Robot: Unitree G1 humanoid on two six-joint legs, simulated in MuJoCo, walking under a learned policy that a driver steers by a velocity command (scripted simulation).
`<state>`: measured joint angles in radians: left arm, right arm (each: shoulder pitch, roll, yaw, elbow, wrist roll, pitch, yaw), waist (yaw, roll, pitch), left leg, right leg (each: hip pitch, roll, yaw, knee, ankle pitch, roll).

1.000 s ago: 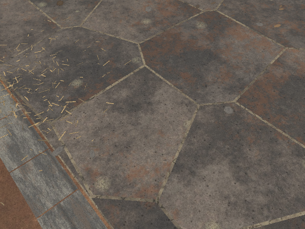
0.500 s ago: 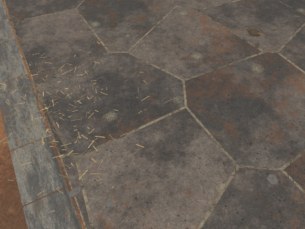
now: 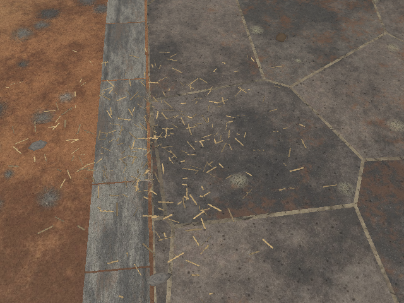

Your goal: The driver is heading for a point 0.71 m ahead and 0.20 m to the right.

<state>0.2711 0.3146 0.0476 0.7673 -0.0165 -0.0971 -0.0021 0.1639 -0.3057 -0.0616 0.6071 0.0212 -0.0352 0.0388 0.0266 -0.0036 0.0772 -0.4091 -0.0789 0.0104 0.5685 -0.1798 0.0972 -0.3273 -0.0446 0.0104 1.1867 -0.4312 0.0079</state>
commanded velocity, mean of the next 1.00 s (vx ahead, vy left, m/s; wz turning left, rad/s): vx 0.48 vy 0.00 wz -0.28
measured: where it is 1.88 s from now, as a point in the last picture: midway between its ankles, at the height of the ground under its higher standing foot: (247, 236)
